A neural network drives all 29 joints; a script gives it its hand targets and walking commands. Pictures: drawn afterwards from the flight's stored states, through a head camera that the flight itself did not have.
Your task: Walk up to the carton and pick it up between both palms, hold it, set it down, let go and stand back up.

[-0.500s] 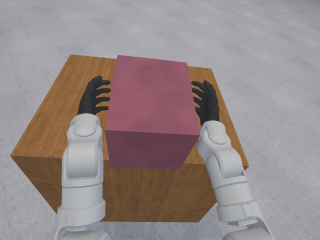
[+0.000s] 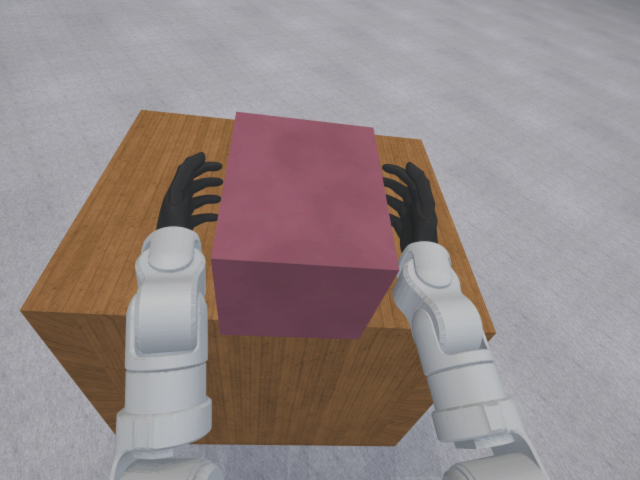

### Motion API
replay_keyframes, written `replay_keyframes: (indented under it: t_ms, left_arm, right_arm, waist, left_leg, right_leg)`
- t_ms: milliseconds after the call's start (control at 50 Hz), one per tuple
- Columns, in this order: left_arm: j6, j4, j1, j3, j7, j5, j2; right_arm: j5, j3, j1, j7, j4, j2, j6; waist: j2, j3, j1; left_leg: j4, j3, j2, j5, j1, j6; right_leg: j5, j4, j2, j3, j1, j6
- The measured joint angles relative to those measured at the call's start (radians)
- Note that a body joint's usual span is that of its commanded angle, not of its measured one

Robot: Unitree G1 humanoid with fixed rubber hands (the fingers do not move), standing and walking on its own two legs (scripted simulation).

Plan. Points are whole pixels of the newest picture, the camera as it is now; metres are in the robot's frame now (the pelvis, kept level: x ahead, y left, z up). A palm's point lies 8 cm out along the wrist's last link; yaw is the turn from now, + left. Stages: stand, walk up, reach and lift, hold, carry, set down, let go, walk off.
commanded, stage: hold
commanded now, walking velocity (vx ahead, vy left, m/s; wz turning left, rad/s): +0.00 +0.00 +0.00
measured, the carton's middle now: (298, 228) +0.39 +0.01 +0.14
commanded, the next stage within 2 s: none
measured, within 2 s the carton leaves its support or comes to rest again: neither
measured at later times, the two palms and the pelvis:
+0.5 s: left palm (182, 227) +0.35 +0.14 +0.17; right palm (418, 237) +0.35 -0.12 +0.17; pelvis +0.00 +0.00 +0.00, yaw +0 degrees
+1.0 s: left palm (178, 227) +0.35 +0.14 +0.17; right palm (416, 235) +0.35 -0.12 +0.17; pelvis +0.00 +0.00 +0.00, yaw +0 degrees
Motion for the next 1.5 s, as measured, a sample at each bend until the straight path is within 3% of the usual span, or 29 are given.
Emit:
replay_keyframes:
  t_ms: [820, 1500]
  left_arm:
    - [0.002, -0.043, 0.026, -0.015, 0.002, -0.004, -0.001]
    - [0.001, 0.001, 0.006, -0.007, 0.001, -0.005, 0.004]
  right_arm:
    - [0.017, 0.014, 0.021, -0.007, -0.039, -0.005, -0.003]
    - [0.004, -0.002, 0.002, -0.001, 0.001, 0.000, 0.000]
  waist:
    - [0.006, -0.001, -0.002]
    - [0.007, 0.000, -0.002]
  left_leg:
    - [0.004, -0.002, 0.000, -0.005, -0.001, -0.001]
    - [0.003, 0.000, 0.000, 0.000, -0.008, -0.001]
  right_leg:
    - [-0.001, -0.007, 0.001, -0.002, 0.005, 0.000]
    - [-0.003, 0.006, 0.000, -0.001, -0.009, -0.001]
